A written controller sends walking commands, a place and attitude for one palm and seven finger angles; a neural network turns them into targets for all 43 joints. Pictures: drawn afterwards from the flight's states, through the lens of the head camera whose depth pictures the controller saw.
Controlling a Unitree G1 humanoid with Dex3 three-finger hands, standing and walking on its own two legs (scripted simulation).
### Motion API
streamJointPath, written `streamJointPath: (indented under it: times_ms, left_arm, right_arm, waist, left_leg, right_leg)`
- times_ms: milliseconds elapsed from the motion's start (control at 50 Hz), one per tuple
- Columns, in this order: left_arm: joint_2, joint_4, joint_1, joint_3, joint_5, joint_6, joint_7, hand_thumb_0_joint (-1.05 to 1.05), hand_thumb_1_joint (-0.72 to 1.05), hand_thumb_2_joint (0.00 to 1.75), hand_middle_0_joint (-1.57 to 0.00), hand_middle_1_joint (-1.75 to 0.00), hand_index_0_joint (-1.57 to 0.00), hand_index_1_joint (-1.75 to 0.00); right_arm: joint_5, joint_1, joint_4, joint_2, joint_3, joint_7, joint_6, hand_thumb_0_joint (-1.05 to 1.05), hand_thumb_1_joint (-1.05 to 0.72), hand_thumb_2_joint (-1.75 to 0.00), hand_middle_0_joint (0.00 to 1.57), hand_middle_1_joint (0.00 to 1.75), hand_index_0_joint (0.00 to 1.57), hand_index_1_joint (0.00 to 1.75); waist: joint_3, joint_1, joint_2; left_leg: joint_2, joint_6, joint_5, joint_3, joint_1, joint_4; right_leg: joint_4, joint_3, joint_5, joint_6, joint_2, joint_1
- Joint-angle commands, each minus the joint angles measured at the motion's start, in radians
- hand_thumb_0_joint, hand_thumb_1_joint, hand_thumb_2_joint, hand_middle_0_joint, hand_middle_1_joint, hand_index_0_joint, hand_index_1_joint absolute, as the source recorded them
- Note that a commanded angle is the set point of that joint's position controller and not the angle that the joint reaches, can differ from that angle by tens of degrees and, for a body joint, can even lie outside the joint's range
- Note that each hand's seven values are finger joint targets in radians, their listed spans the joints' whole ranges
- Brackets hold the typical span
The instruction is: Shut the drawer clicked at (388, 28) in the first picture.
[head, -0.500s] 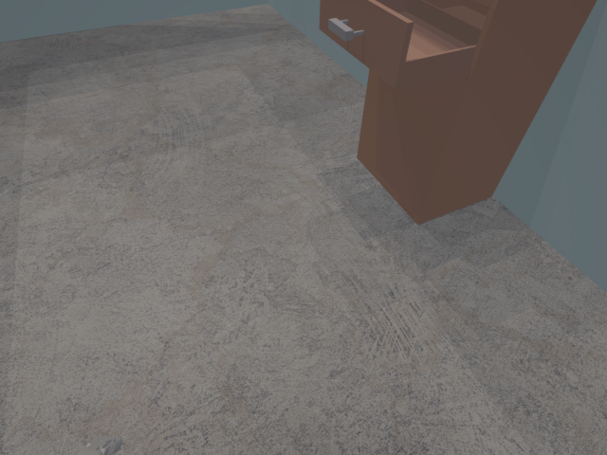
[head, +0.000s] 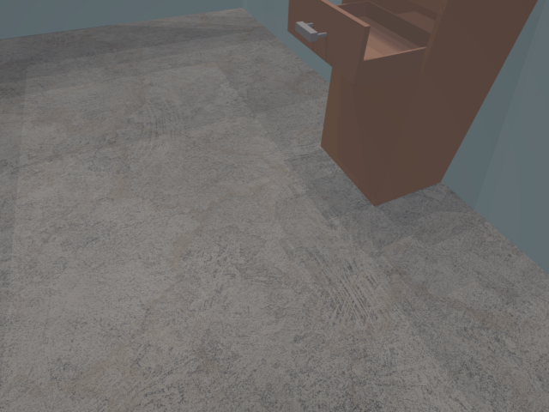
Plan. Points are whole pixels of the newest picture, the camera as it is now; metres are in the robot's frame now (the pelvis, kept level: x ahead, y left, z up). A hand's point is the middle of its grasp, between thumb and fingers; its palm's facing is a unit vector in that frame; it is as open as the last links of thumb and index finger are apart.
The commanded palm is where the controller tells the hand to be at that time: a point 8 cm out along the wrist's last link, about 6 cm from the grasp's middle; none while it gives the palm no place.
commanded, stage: stand and wait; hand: left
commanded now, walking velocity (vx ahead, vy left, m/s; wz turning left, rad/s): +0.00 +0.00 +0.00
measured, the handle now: (311, 30) +1.31 -0.06 +0.02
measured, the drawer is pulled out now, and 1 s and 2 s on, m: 0.28 0.28 0.28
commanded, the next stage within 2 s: look at it before walking up in 0.34 s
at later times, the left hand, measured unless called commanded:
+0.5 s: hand out of the picture +0.07 +0.24 -0.15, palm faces -0.04 -0.94 -0.33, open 7.4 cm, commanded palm none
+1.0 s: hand out of the picture +0.07 +0.24 -0.15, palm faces -0.04 -0.94 -0.34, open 7.4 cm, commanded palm none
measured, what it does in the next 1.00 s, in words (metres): stands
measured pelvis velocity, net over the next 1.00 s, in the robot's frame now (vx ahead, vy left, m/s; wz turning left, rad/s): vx -0.01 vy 0.00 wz -0.01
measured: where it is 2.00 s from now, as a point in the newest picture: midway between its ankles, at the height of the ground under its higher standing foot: outside the picture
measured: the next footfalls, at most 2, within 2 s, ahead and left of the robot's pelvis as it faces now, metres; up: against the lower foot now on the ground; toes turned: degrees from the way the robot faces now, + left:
right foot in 1.84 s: +0.39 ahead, -0.03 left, +0.00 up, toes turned +11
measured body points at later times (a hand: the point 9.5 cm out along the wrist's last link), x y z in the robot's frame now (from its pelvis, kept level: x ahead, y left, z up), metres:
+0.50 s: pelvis -0.01 +0.00 +0.00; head -0.01 -0.01 +0.45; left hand +0.07 +0.29 -0.13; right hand +0.06 -0.30 -0.13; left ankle -0.01 +0.12 -0.74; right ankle -0.01 -0.13 -0.74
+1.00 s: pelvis -0.01 +0.00 +0.00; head +0.00 -0.01 +0.45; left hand +0.07 +0.29 -0.13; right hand +0.07 -0.30 -0.13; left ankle -0.01 +0.12 -0.74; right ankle -0.01 -0.13 -0.74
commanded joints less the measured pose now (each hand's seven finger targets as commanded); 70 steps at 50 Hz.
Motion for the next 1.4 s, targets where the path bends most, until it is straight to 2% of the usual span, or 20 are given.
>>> streamJointPath:
  times_ms: [0,220,600,780,1020,1060,1080,1120,1140,1160,1180,1200,1220,1240,1260,1300,1320,1340,1360,1380]
  left_arm:
    - [0.212,-0.065,-0.059,0.043,-0.004,-0.027,0.015,0.0,0.9,0.9,-0.2,-0.3,-0.2,-0.3]
    - [0.213,-0.038,-0.056,0.038,-0.003,-0.026,0.012,0.0,0.9,0.9,-0.2,-0.3,-0.2,-0.3]
    - [0.209,-0.031,-0.058,0.039,-0.001,-0.028,0.012,0.0,0.9,0.9,-0.2,-0.3,-0.2,-0.3]
    - [0.209,-0.029,-0.052,0.04,-0.002,-0.032,0.013,0.0,0.9,0.9,-0.2,-0.3,-0.2,-0.3]
    - [0.212,-0.024,-0.055,0.039,-0.002,-0.031,0.014,0.0,0.9,0.9,-0.2,-0.3,-0.2,-0.3]
    - [0.107,-0.001,0.007,0.02,-0.002,-0.012,0.017,0.0,0.9,0.9,-0.2,-0.3,-0.2,-0.3]
    - [0.097,0.002,0.034,0.021,0.002,-0.003,0.016,0.0,0.9,0.9,-0.2,-0.3,-0.2,-0.3]
    - [0.122,-0.01,0.066,0.037,0.007,0.009,0.008,0.0,0.9,0.9,-0.2,-0.3,-0.2,-0.3]
    - [0.141,-0.018,0.088,0.048,0.01,0.01,0.007,0.0,0.9,0.9,-0.2,-0.3,-0.2,-0.3]
    - [0.162,-0.028,0.125,0.06,0.01,0.007,0.008,0.0,0.9,0.9,-0.2,-0.3,-0.2,-0.3]
    - [0.175,-0.038,0.155,0.07,0.011,0.001,0.011,0.0,0.9,0.9,-0.2,-0.3,-0.2,-0.3]
    - [0.173,-0.046,0.162,0.076,0.012,-0.011,0.014,0.0,0.9,0.9,-0.2,-0.3,-0.2,-0.3]
    - [0.164,-0.054,0.154,0.08,0.015,-0.023,0.014,0.0,0.9,0.9,-0.2,-0.3,-0.2,-0.3]
    - [0.159,-0.064,0.136,0.083,0.018,-0.033,0.014,0.0,0.9,0.9,-0.2,-0.3,-0.2,-0.3]
    - [0.154,-0.072,0.12,0.085,0.019,-0.037,0.013,0.0,0.9,0.9,-0.2,-0.3,-0.2,-0.3]
    - [0.135,-0.079,0.09,0.09,0.014,-0.035,0.011,0.0,0.9,0.9,-0.2,-0.3,-0.2,-0.3]
    - [0.116,-0.079,0.1,0.088,0.007,-0.028,0.007,0.0,0.9,0.9,-0.2,-0.3,-0.2,-0.3]
    - [0.055,-0.095,0.107,0.077,0.001,-0.021,-0.001,0.0,0.9,0.9,-0.2,-0.3,-0.2,-0.3]
    - [-0.018,-0.154,0.07,0.061,-0.003,-0.021,-0.01,0.0,0.9,0.9,-0.2,-0.3,-0.2,-0.3]
    - [0.008,-0.184,-0.006,0.061,0.01,-0.024,-0.004,0.0,0.9,0.9,-0.2,-0.3,-0.2,-0.3]
  right_arm:
    - [0.0,-0.057,-0.057,-0.2,-0.044,-0.015,-0.027,0.0,-0.9,-0.9,0.2,0.3,0.2,0.3]
    - [0.001,-0.044,-0.025,-0.206,-0.042,-0.011,-0.025,0.0,-0.9,-0.9,0.2,0.3,0.2,0.3]
    - [0.002,-0.041,-0.014,-0.204,-0.042,-0.011,-0.029,0.0,-0.9,-0.9,0.2,0.3,0.2,0.3]
    - [0.004,-0.041,-0.013,-0.205,-0.042,-0.013,-0.03,0.0,-0.9,-0.9,0.2,0.3,0.2,0.3]
    - [0.003,-0.046,-0.009,-0.207,-0.04,-0.014,-0.03,0.0,-0.9,-0.9,0.2,0.3,0.2,0.3]
    - [-0.004,0.0,0.008,-0.095,-0.014,-0.006,-0.011,0.0,-0.9,-0.9,0.2,0.3,0.2,0.3]
    - [-0.007,0.027,0.006,-0.079,-0.011,-0.003,-0.001,0.0,-0.9,-0.9,0.2,0.3,0.2,0.3]
    - [-0.014,0.036,-0.013,-0.076,-0.016,0.001,0.012,0.0,-0.9,-0.9,0.2,0.3,0.2,0.3]
    - [-0.015,0.041,-0.032,-0.07,-0.018,0.003,0.015,0.0,-0.9,-0.9,0.2,0.3,0.2,0.3]
    - [-0.013,0.044,-0.05,-0.058,-0.022,0.003,0.015,0.0,-0.9,-0.9,0.2,0.3,0.2,0.3]
    - [-0.012,0.035,-0.074,-0.06,-0.029,0.004,0.014,0.0,-0.9,-0.9,0.2,0.3,0.2,0.3]
    - [-0.01,0.019,-0.093,-0.061,-0.037,0.009,0.008,0.0,-0.9,-0.9,0.2,0.3,0.2,0.3]
    - [-0.007,0.016,-0.105,-0.051,-0.041,0.017,0.001,0.0,-0.9,-0.9,0.2,0.3,0.2,0.3]
    - [-0.004,0.026,-0.114,-0.035,-0.042,0.024,-0.003,0.0,-0.9,-0.9,0.2,0.3,0.2,0.3]
    - [-0.002,0.054,-0.117,-0.015,-0.042,0.029,-0.007,0.0,-0.9,-0.9,0.2,0.3,0.2,0.3]
    - [-0.003,0.159,-0.093,0.015,-0.043,0.032,-0.013,0.0,-0.9,-0.9,0.2,0.3,0.2,0.3]
    - [-0.005,0.248,-0.067,0.0,-0.051,0.027,-0.014,0.0,-0.9,-0.9,0.2,0.3,0.2,0.3]
    - [-0.013,0.362,-0.039,-0.067,-0.073,0.018,-0.02,0.0,-0.9,-0.9,0.2,0.3,0.2,0.3]
    - [-0.021,0.462,-0.027,-0.164,-0.098,0.008,-0.027,0.0,-0.9,-0.9,0.2,0.3,0.2,0.3]
    - [-0.011,0.468,-0.025,-0.156,-0.096,0.004,-0.023,0.0,-0.9,-0.9,0.2,0.3,0.2,0.3]
  waist:
    - [-0.083,-0.002,-0.002]
    - [-0.044,-0.001,-0.005]
    - [-0.049,-0.001,0.005]
    - [-0.079,-0.002,-0.011]
    - [-0.07,-0.001,0.0]
    - [-0.058,0.004,0.001]
    - [-0.04,0.008,-0.015]
    - [0.045,0.023,-0.057]
    - [0.066,0.031,-0.116]
    - [0.053,0.044,-0.185]
    - [0.06,0.055,-0.222]
    - [0.074,0.057,-0.205]
    - [0.072,0.046,-0.154]
    - [0.066,0.03,-0.13]
    - [0.045,0.013,-0.131]
    - [0.023,-0.036,-0.105]
    - [-0.005,-0.065,-0.027]
    - [-0.015,-0.108,0.174]
    - [0.005,-0.133,0.405]
    - [0.035,-0.13,0.252]
  left_leg:
    - [0.116,0.029,0.192,-0.087,0.013,-0.073]
    - [0.117,0.028,0.104,-0.1,-0.002,-0.108]
    - [0.123,0.024,0.13,-0.099,0.009,-0.116]
    - [0.126,0.023,0.189,-0.095,0.037,-0.107]
    - [0.13,0.022,0.2,-0.091,0.044,-0.123]
    - [0.113,0.008,0.091,-0.083,0.006,-0.1]
    - [0.101,0.011,-0.014,-0.086,-0.039,-0.081]
    - [0.058,0.014,-0.213,-0.081,-0.185,-0.028]
    - [0.032,0.01,-0.24,-0.052,-0.256,0.049]
    - [0.014,0.004,-0.213,-0.003,-0.304,0.172]
    - [0.025,0.003,-0.238,0.016,-0.355,0.294]
    - [0.055,0.004,-0.243,0.007,-0.397,0.379]
    - [0.074,0.004,-0.235,0.007,-0.41,0.417]
    - [0.092,0.002,-0.233,0.013,-0.393,0.396]
    - [0.097,0.0,-0.22,0.03,-0.339,0.325]
    - [0.061,-0.001,-0.098,0.103,-0.126,0.152]
    - [0.031,0.001,-0.042,0.125,0.04,0.075]
    - [0.142,0.053,-0.213,-0.112,0.152,-0.06]
    - [0.388,0.161,-0.32,-0.538,0.185,-0.253]
    - [0.44,0.23,-0.433,-0.64,0.111,-0.283]
  right_leg:
    - [-0.073,0.087,0.203,-0.046,-0.106,0.023]
    - [-0.115,0.102,0.082,-0.044,-0.103,-0.013]
    - [-0.119,0.1,0.115,-0.041,-0.102,-0.011]
    - [-0.112,0.1,0.192,-0.043,-0.103,0.013]
    - [-0.118,0.094,0.204,-0.04,-0.105,0.023]
    - [-0.113,0.075,0.051,-0.019,-0.102,0.023]
    - [-0.115,0.079,-0.087,-0.019,-0.102,0.014]
    - [-0.158,0.132,-0.315,-0.039,-0.128,-0.01]
    - [-0.194,0.176,-0.39,-0.064,-0.175,0.006]
    - [-0.249,0.253,-0.439,-0.103,-0.25,0.037]
    - [-0.288,0.31,-0.449,-0.147,-0.321,0.054]
    - [-0.296,0.329,-0.385,-0.183,-0.362,0.062]
    - [-0.279,0.283,-0.285,-0.196,-0.372,0.079]
    - [-0.245,0.209,-0.187,-0.191,-0.367,0.08]
    - [-0.202,0.133,-0.117,-0.17,-0.35,0.067]
    - [-0.106,0.003,-0.095,-0.11,-0.297,-0.046]
    - [0.008,-0.08,-0.128,-0.071,-0.246,-0.145]
    - [0.29,-0.164,-0.156,-0.017,-0.147,-0.294]
    - [0.601,-0.185,-0.383,0.036,-0.021,-0.529]
    - [0.725,-0.055,-0.353,0.007,-0.068,-0.587]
